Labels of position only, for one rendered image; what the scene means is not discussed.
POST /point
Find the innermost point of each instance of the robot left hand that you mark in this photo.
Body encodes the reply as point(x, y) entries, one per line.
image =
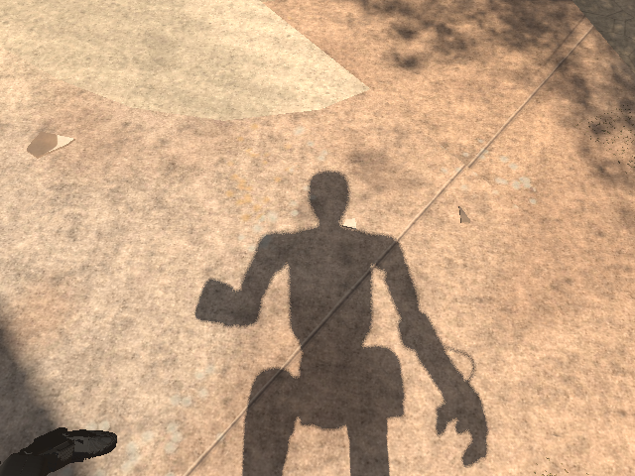
point(56, 449)

